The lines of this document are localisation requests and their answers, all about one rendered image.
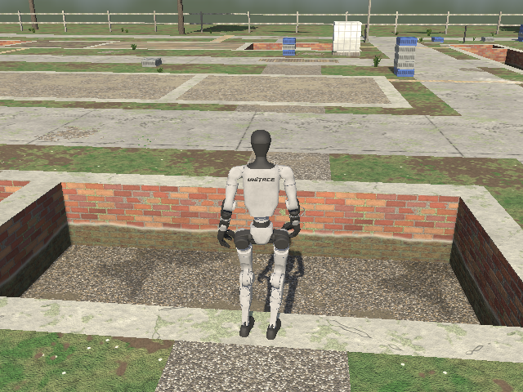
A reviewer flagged left robot hand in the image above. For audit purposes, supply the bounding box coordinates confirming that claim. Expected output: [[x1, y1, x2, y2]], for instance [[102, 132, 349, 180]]
[[217, 229, 235, 248]]

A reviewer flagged right robot forearm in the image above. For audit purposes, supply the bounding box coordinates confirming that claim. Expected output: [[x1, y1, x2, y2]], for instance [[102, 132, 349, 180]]
[[288, 199, 300, 225]]

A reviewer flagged left robot forearm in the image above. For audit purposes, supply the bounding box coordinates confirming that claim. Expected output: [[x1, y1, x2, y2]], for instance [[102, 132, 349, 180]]
[[218, 199, 232, 231]]

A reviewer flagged robot right foot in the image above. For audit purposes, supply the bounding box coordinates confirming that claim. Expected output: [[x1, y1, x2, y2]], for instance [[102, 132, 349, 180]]
[[266, 318, 281, 340]]

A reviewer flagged robot right upper arm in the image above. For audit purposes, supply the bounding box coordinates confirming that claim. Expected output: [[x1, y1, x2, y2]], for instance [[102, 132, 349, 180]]
[[278, 165, 298, 211]]

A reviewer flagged right robot hand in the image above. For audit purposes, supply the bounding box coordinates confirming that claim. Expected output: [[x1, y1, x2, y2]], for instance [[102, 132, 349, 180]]
[[281, 221, 301, 238]]

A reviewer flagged humanoid robot torso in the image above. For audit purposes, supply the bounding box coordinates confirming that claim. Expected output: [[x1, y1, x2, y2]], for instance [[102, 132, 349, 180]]
[[242, 161, 280, 245]]

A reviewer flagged robot left upper arm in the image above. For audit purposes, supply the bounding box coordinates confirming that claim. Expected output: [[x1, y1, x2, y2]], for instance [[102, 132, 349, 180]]
[[223, 165, 244, 212]]

